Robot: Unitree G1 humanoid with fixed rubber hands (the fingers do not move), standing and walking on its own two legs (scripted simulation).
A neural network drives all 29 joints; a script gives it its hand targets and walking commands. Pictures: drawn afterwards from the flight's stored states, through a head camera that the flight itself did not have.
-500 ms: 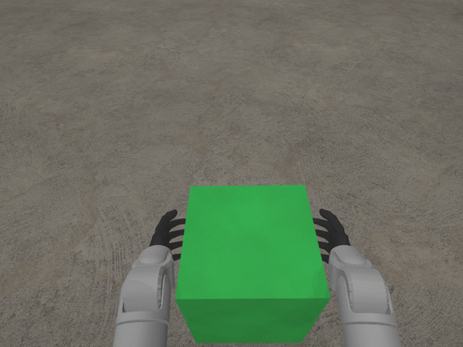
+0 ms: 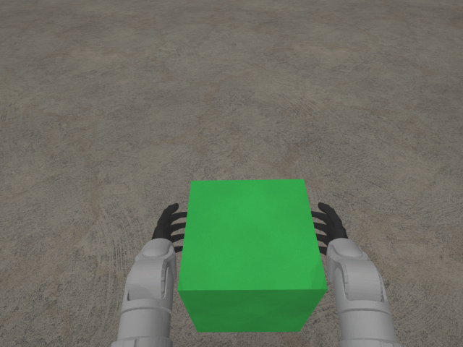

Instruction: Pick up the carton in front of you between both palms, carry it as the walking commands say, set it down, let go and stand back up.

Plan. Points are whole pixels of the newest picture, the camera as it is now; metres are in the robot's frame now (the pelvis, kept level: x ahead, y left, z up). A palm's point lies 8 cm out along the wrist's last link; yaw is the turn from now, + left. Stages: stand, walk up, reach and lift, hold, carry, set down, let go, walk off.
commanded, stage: carry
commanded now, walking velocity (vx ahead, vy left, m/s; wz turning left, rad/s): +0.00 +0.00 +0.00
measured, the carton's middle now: (247, 259) +0.30 +0.00 -0.04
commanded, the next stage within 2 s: hold in 0.58 s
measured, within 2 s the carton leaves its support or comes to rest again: neither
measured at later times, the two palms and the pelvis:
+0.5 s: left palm (164, 252) +0.27 +0.15 +0.04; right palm (340, 252) +0.27 -0.15 +0.04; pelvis -0.02 +0.00 +0.00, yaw +0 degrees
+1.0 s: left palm (173, 259) +0.26 +0.13 +0.04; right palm (359, 280) +0.22 -0.17 +0.04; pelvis -0.04 +0.01 +0.01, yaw -6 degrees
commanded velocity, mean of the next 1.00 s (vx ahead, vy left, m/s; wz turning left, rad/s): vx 0.00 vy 0.00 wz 0.00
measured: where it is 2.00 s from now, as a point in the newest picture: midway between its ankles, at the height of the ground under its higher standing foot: outside the picture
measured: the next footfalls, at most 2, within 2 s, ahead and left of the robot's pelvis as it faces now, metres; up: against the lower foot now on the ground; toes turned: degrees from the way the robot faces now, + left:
none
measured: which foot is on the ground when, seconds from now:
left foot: down 0.00-1.00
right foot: down 0.00-1.00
